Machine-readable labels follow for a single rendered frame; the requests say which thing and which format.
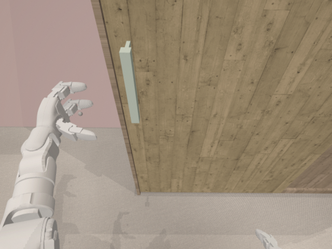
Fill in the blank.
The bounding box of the wardrobe door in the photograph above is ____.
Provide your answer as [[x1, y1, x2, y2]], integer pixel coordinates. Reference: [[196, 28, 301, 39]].
[[101, 0, 332, 193], [287, 145, 332, 188]]

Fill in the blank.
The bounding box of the robot left hand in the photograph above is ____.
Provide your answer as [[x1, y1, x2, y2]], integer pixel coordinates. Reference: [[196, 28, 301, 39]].
[[36, 81, 97, 142]]

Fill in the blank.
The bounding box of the robot right hand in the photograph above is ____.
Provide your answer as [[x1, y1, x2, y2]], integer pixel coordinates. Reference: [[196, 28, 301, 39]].
[[255, 229, 282, 249]]

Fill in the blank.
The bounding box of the robot left upper arm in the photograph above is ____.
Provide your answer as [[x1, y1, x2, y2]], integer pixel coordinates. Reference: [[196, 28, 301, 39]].
[[0, 217, 60, 249]]

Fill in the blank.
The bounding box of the robot left forearm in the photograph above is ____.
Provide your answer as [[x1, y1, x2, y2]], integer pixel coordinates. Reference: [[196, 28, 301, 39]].
[[0, 127, 61, 231]]

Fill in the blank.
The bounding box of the handle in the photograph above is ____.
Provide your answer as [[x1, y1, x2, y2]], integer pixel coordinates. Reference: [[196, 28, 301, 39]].
[[119, 41, 140, 123]]

